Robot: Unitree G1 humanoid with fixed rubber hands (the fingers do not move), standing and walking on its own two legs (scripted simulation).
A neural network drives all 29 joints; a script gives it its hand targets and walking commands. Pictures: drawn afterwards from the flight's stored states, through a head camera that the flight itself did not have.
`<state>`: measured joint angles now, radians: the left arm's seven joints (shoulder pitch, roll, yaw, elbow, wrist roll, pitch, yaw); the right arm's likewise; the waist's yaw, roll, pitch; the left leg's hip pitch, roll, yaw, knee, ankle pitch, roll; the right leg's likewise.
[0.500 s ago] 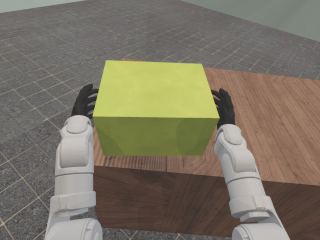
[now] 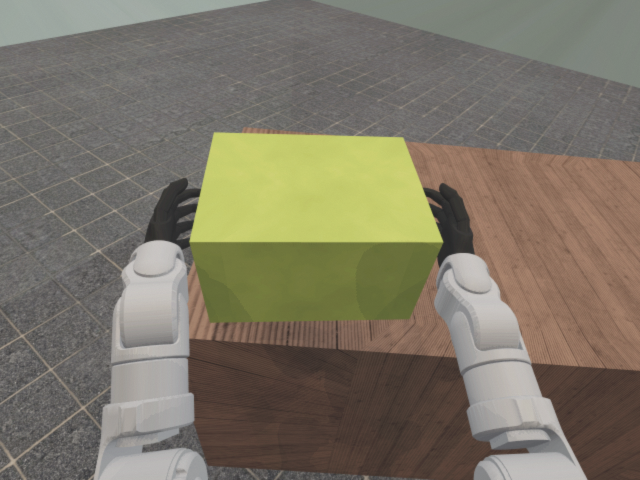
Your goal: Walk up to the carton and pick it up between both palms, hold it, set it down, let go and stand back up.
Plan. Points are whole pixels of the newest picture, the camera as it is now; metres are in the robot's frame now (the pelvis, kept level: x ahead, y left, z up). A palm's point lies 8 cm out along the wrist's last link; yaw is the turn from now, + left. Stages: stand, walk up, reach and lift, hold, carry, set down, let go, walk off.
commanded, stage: hold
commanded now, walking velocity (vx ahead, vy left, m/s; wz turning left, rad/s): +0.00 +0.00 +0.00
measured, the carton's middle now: (311, 225) +0.40 +0.01 +0.14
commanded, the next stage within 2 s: none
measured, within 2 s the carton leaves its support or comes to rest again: neither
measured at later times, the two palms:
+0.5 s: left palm (167, 239) +0.35 +0.17 +0.16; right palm (454, 245) +0.35 -0.16 +0.16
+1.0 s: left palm (170, 244) +0.34 +0.17 +0.16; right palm (459, 249) +0.35 -0.17 +0.16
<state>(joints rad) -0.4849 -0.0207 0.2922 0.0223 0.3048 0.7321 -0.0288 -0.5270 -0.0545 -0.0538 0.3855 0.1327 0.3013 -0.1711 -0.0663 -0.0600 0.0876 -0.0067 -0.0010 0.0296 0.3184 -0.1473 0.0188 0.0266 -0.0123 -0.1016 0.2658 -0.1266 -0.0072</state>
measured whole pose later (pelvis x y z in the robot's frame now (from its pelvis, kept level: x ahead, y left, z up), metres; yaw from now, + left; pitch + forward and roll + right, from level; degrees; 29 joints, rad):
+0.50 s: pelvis -0.01 -0.01 +0.00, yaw +1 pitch -9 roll -1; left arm -0.53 0.01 0.32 0.07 0.32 0.70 -0.04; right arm -0.58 -0.03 -0.06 0.44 0.12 0.27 -0.20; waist -0.07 -0.07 0.09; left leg -0.03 0.01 0.01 0.32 -0.13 0.00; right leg 0.01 0.00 -0.12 0.27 -0.12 -0.02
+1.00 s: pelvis -0.01 -0.01 +0.00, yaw +0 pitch -10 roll +0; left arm -0.52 0.00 0.32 0.05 0.33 0.72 -0.05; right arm -0.57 -0.03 -0.07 0.43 0.09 0.25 -0.17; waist -0.07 -0.06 0.11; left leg -0.01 0.01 0.03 0.31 -0.13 0.01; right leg 0.01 0.00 -0.10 0.28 -0.12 -0.02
